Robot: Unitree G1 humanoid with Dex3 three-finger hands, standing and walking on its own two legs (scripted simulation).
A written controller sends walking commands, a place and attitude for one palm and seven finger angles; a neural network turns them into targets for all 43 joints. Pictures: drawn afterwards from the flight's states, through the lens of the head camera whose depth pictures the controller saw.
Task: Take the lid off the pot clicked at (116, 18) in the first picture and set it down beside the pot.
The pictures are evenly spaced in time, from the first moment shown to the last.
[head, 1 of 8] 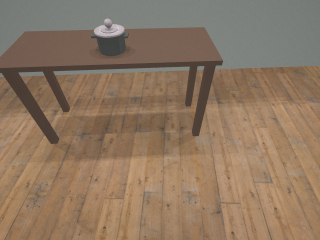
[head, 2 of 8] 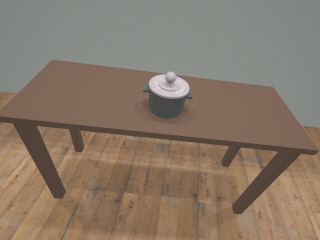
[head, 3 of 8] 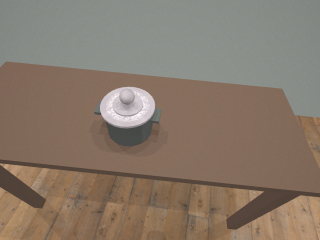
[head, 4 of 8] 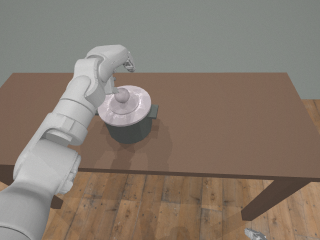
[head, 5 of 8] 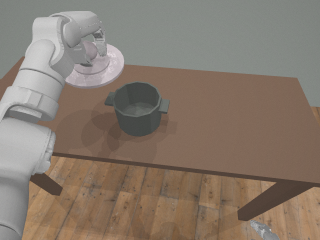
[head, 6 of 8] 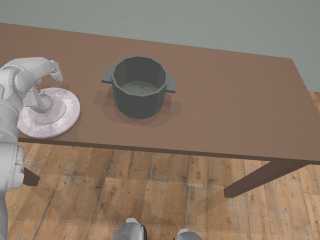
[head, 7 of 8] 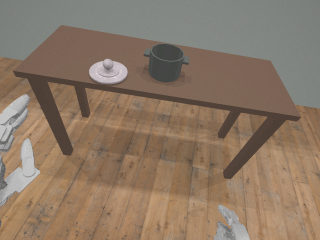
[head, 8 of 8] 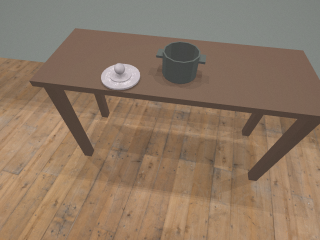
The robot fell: no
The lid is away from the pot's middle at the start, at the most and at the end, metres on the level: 0.00 0.28 0.26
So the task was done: yes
